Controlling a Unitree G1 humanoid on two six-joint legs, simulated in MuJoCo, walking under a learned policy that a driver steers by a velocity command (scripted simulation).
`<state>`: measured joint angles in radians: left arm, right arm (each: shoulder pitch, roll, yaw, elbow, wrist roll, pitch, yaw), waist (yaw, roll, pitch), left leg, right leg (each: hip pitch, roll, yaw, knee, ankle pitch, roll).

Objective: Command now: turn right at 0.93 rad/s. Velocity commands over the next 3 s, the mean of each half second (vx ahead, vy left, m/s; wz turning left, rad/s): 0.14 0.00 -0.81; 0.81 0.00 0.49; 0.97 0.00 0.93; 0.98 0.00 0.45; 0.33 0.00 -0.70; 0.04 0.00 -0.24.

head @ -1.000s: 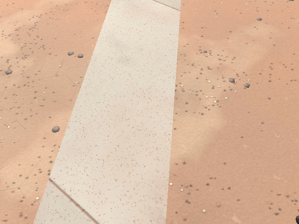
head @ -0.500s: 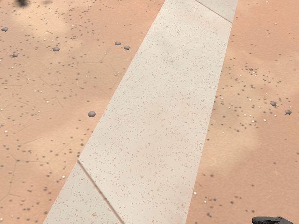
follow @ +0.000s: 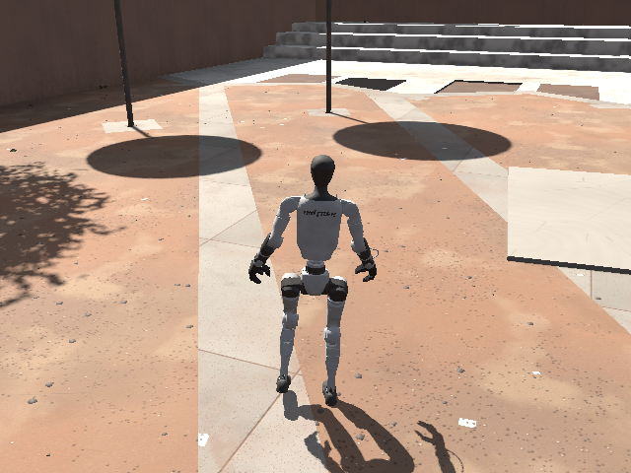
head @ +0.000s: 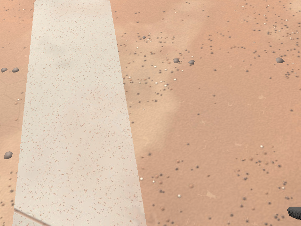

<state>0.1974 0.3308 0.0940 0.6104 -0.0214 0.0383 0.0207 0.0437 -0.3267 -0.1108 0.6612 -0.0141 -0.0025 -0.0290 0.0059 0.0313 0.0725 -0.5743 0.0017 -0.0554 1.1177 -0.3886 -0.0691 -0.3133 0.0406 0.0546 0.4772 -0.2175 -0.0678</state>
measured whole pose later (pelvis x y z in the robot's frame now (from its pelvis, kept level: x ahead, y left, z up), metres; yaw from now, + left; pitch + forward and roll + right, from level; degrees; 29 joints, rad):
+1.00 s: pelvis +0.29 -0.09 -0.02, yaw -7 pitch +3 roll -1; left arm 0.50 0.30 0.05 0.82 0.04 -0.09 0.01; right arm 0.06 -0.33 -0.06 0.67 -0.03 0.01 0.11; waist 0.06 0.04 -0.01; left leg -0.82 0.07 0.07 0.99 -0.07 0.08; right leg 0.17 0.00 -0.24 0.18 -0.40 0.04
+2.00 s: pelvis +1.15 +0.15 -0.03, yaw +34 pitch +2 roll -2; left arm 0.58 0.25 0.01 0.96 0.00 -0.08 -0.01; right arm -0.07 -0.27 0.03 0.62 -0.07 -0.07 0.04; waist 0.11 0.03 0.05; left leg -0.56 0.00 0.04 0.65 -0.10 0.09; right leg 0.05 -0.05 -0.05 0.71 -0.44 -0.02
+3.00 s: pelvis +1.48 +0.39 -0.01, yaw +4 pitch +0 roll +0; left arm 0.17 0.25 0.04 0.65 0.02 0.04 0.01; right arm 0.20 -0.22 -0.03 0.77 -0.02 -0.02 -0.01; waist 0.01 -0.03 0.02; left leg -0.26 0.00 -0.02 0.56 -0.30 -0.01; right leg -0.31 0.06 0.11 0.54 -0.22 0.00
